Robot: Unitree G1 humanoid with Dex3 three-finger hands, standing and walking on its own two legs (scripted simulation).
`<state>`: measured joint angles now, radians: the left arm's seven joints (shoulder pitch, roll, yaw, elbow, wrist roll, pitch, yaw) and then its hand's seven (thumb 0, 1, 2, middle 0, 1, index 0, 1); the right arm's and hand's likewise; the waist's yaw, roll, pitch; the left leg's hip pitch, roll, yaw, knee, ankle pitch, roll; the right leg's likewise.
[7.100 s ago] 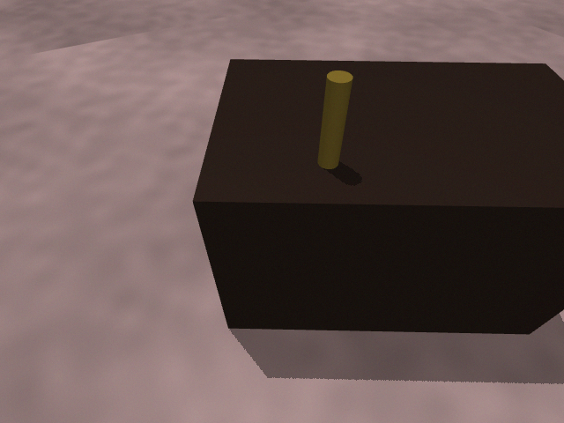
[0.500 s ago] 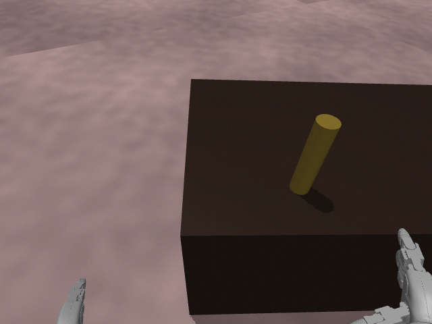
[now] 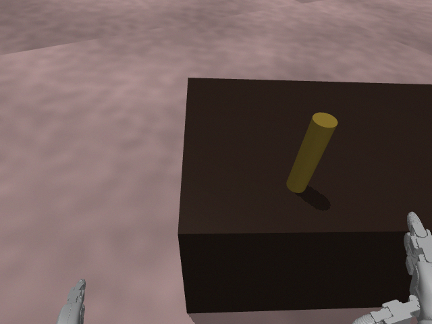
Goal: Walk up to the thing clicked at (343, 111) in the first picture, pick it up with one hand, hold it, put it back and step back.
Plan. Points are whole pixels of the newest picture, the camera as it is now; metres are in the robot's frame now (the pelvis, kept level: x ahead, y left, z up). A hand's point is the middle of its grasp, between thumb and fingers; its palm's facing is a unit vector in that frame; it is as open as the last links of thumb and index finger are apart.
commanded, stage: rise first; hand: right
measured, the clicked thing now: (308, 156) +0.48 -0.23 +0.03
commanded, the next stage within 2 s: go down in 0.06 s
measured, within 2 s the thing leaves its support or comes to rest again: neither
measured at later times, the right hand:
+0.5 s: hand (396, 255) +0.21 -0.28 +0.08, palm faces +0.36 +0.89 -0.28, open 17.5 cm
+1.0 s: hand (404, 210) +0.29 -0.34 +0.09, palm faces +0.19 +0.98 -0.01, open 17.7 cm
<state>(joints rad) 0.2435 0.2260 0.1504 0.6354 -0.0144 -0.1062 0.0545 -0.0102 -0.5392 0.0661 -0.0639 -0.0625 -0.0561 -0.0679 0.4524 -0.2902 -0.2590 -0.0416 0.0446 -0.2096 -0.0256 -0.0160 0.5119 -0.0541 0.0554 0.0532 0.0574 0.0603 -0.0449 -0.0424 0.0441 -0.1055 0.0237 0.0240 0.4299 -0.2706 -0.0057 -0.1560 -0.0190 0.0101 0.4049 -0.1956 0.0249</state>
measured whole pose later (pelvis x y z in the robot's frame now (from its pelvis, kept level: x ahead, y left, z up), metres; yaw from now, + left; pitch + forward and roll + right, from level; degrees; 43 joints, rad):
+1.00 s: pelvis +0.00 -0.01 -0.01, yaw +0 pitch +3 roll +1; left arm 0.23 0.25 0.02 0.69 -0.02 -0.16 0.16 -0.01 -0.52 0.04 -0.06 -0.06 -0.06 -0.06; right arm -0.14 -0.49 -0.56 0.58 0.33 -0.20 0.49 -0.02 0.59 -0.06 0.02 0.06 0.03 0.06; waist -0.01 0.00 -0.03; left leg -0.26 0.02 0.02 0.52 -0.31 -0.02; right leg -0.33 -0.02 0.01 0.55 -0.26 0.01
